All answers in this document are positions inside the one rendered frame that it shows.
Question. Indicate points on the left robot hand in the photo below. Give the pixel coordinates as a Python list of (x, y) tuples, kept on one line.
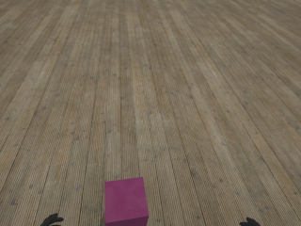
[(52, 219)]

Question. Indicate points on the carton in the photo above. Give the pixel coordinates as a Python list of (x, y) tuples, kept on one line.
[(125, 203)]

